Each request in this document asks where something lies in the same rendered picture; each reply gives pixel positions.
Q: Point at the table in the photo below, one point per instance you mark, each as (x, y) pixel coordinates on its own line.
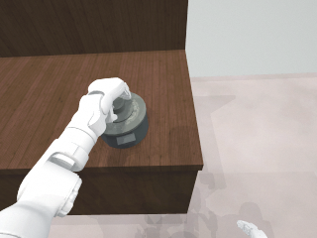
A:
(52, 50)

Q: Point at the left robot hand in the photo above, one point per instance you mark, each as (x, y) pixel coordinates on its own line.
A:
(115, 87)

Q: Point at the robot left forearm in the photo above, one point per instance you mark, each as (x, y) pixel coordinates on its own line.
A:
(72, 148)

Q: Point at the lid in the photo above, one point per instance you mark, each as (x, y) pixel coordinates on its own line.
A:
(128, 120)

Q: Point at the left robot upper arm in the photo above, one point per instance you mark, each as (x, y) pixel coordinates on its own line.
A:
(50, 193)

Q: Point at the right robot hand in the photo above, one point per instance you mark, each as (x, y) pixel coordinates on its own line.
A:
(250, 229)

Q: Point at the knob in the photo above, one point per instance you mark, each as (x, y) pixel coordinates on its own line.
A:
(119, 105)

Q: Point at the pot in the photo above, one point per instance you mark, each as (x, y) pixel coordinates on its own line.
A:
(130, 139)

